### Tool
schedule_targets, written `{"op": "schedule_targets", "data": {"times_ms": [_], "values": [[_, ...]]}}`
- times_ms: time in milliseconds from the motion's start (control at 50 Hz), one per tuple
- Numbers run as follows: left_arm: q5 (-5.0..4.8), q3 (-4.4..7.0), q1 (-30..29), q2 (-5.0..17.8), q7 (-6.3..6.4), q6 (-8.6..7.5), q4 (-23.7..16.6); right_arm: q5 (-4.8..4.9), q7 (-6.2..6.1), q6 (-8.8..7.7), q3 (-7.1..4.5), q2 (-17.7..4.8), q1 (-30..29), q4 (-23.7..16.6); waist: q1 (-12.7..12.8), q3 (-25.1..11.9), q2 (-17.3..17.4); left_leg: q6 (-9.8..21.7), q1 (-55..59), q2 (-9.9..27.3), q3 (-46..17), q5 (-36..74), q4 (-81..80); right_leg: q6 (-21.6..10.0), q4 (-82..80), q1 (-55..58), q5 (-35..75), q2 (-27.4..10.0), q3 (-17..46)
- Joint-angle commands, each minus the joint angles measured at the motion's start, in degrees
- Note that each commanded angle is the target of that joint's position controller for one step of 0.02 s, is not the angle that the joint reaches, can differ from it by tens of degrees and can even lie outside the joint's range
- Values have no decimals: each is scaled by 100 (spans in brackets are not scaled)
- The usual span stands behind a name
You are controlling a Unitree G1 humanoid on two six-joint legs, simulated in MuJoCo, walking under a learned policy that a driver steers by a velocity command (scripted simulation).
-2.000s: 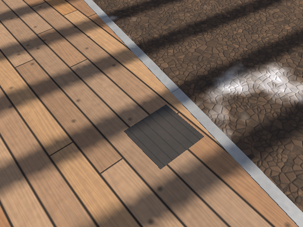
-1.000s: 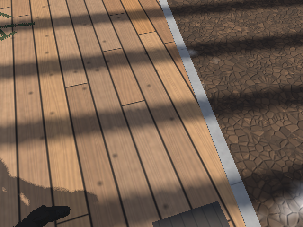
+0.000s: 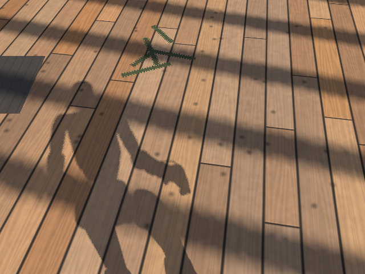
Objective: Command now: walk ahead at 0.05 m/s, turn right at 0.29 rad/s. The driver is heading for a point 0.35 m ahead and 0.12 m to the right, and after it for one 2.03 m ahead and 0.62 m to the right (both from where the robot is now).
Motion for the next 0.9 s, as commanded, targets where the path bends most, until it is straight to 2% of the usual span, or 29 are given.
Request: {"op": "schedule_targets", "data": {"times_ms": [20,40,60,80,100,140,200,260,300,320,340,360,380,400,420,440,460,500,540,640,720,760,780,800,820,840,860,880,900], "values": [[-36,400,-115,1260,22,-29,-547,-68,-154,-37,-296,-850,544,-237,-317,-615,-879,-106,-358,261,65,644,841,-995,-500,970,2996,-903,1394],[-39,371,180,1086,35,13,-514,-72,-188,-2,-283,-753,153,-339,-33,-630,-1135,-329,-945,-56,136,-374,1435,-1497,-810,1304,2917,-1344,2179],[24,352,541,1024,46,-4,-440,-12,-196,48,-274,-681,-181,-481,225,-695,-1321,-375,-1577,-127,-166,-1767,2250,-1830,-1102,1670,2890,-1665,2795],[64,371,592,1076,58,-54,-455,49,-187,102,-300,-710,-245,-509,275,-774,-1134,-423,-1887,-47,-469,-2201,3134,-1883,-1141,1821,2872,-1714,2897],[28,415,351,1158,84,-81,-515,88,-174,149,-325,-724,-149,-485,127,-765,-766,-464,-1995,112,-614,-1934,3426,-1706,-1038,1744,2832,-1574,2589],[-98,441,-115,1081,156,4,-633,86,-190,175,-310,-643,-142,-457,-56,-694,-563,-568,-1808,264,-546,-1363,2534,-1253,-1016,1479,2434,-1103,2045],[-91,502,-177,1098,217,232,-700,138,-134,125,-268,-478,-72,-395,-35,-851,-830,-714,-1054,69,-341,-782,1543,-1137,-1010,1171,2190,-770,1894],[-124,552,-239,1141,227,325,-774,158,-35,71,-303,-575,128,-341,-45,-885,-982,-651,-482,24,-314,-244,532,-1090,-1037,957,1491,-712,2155],[-188,535,-355,1067,247,363,-826,125,-6,46,-378,-666,483,-218,-250,-785,-882,-465,297,75,-190,554,-629,-808,-883,452,521,-442,2143],[-153,481,-177,870,245,358,-814,48,-47,60,-481,-1018,631,-223,-199,-734,-335,-168,848,851,-840,481,-1001,-484,-326,-220,-589,-107,1846],[-100,394,-61,518,220,305,-956,-108,-83,124,-609,-1614,474,-293,19,-469,1449,641,873,2231,-2505,710,-1469,-112,991,-1370,-2060,876,741],[-32,528,-82,963,224,215,-951,-313,-68,65,-550,-1431,298,-431,-91,-378,1492,1275,263,2858,-3143,851,-1616,87,2379,-1432,-2503,592,779],[-84,638,43,1230,213,217,-804,-272,-100,7,-441,-1089,-122,-556,89,-204,977,1199,76,2576,-2620,896,-1558,110,3032,-1360,-2136,467,866],[-91,659,245,1189,231,274,-625,-148,-122,-25,-390,-893,-438,-592,227,-61,774,902,69,2153,-1982,878,-1458,178,3288,-1397,-1763,435,786],[-65,649,365,1090,263,331,-518,-41,-152,-46,-358,-794,-542,-616,209,-33,745,741,237,1930,-1600,951,-1383,263,3531,-1518,-1424,409,734],[-65,616,356,967,263,362,-519,-2,-187,-47,-326,-751,-492,-591,142,0,772,756,300,1861,-1318,1442,-1318,359,3787,-1574,-1259,392,667],[-91,592,272,902,249,365,-586,-10,-218,-28,-312,-735,-368,-564,69,-13,782,799,348,1777,-1052,1753,-1301,434,3855,-1561,-1130,390,519],[-162,525,-68,767,215,348,-790,-36,-276,30,-324,-766,-49,-487,-151,-53,888,905,834,1801,-819,2007,-1272,564,3398,-1771,-970,280,330],[-150,465,-294,677,173,344,-945,-38,-303,80,-374,-896,210,-414,-325,-156,944,1007,1276,1976,-793,2213,-1234,657,2868,-1784,-1023,137,245],[-115,369,-384,578,23,373,-1139,18,-195,134,-511,-1218,77,-426,-360,-260,1051,1058,1040,2165,-329,2600,-1175,530,1652,-796,-1236,-73,-232],[-138,412,-281,642,-71,447,-1210,153,-91,123,-575,-1334,26,-373,-260,-318,1106,919,1006,2307,-131,2909,-836,222,634,-155,-1063,28,-510],[-132,467,61,663,-108,470,-1112,275,-75,105,-570,-1274,-69,-326,1,-381,971,537,744,2157,192,2611,-271,-100,-587,632,-134,202,-661],[-109,563,307,897,-55,468,-1046,240,-51,75,-519,-1066,267,-184,41,-508,487,119,217,1890,546,1944,380,-320,-1082,1450,741,180,-342],[-106,722,571,1538,48,437,-1116,-48,-33,63,-401,-711,235,-324,10,-628,-1016,-457,-1362,1267,1019,-389,2061,-833,-1123,2580,2890,-1103,1441],[71,709,409,1784,21,305,-1271,-132,-83,58,-374,-698,-132,-618,102,-728,-1562,-771,-2436,520,398,-2280,3341,-2101,-1048,2329,3721,-2198,2808],[103,636,435,1459,-36,175,-1233,-36,-117,81,-463,-989,-389,-625,349,-861,-856,-768,-2472,628,-215,-2140,3958,-2212,-1212,2146,3140,-1975,2476],[74,568,177,1306,-28,96,-1167,69,-129,100,-491,-1035,-417,-614,152,-580,-750,-689,-2491,725,-343,-1611,4001,-1846,-1233,1898,2645,-1574,1939],[-12,550,-118,1195,7,84,-1172,47,-174,113,-512,-1021,-305,-500,0,-461,-490,-675,-2494,771,-398,-1147,3771,-1521,-1228,1755,2141,-1230,1649],[-125,498,-167,1058,45,96,-1142,-6,-180,113,-540,-1103,-195,-469,-64,-487,-529,-687,-2461,786,-381,-765,3564,-1403,-1329,1687,1448,-1077,1576]]}}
